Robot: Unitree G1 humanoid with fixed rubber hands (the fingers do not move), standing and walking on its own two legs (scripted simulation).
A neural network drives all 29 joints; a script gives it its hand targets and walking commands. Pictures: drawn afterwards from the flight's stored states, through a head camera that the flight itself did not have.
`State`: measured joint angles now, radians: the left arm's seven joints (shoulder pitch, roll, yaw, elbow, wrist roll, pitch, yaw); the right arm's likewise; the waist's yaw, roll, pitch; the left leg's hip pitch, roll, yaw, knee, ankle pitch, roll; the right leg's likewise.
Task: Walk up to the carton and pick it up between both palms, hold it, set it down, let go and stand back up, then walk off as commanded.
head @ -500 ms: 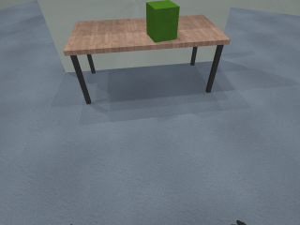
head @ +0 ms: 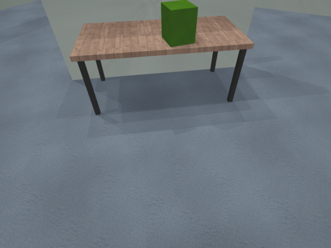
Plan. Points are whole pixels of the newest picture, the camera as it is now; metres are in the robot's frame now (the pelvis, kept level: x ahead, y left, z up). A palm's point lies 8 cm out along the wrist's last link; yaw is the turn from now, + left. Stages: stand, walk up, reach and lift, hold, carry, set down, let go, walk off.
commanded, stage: stand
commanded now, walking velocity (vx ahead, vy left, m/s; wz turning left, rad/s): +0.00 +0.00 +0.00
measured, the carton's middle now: (178, 23) +1.66 -0.05 -0.05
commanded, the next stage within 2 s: none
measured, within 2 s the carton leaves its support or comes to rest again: neither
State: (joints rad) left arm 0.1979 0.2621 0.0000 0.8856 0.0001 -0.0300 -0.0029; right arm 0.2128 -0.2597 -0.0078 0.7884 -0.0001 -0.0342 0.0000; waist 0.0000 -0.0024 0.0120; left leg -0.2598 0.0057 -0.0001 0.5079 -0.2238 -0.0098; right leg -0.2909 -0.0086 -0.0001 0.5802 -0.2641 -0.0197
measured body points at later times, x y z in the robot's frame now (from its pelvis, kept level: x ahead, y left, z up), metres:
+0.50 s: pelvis +0.00 +0.01 +0.00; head +0.00 +0.00 +0.45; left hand +0.10 +0.27 -0.12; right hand +0.12 -0.25 -0.12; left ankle +0.03 +0.14 -0.73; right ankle +0.03 -0.10 -0.73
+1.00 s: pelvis +0.00 +0.01 +0.01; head +0.00 +0.00 +0.46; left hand +0.09 +0.27 -0.12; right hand +0.12 -0.25 -0.12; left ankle +0.03 +0.14 -0.73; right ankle +0.03 -0.10 -0.73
